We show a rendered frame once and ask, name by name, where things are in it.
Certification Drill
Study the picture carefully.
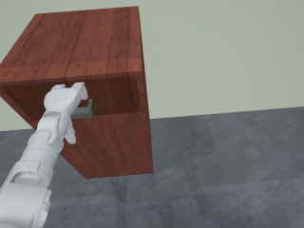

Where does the drawer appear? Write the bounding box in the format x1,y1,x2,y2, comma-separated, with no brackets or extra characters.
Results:
0,75,141,122

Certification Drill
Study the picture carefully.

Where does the cabinet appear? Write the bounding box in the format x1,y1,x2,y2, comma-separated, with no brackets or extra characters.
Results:
0,6,154,179

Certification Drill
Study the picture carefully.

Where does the robot left upper arm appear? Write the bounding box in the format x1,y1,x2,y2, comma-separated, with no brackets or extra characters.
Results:
0,182,52,228

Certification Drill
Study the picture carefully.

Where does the robot left forearm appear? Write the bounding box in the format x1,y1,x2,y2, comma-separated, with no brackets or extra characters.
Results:
0,108,71,198

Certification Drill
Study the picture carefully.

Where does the left robot hand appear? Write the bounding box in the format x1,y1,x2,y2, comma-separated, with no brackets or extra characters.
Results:
44,82,88,144

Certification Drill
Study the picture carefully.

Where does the handle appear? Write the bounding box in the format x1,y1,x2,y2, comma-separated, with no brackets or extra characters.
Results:
70,99,93,120

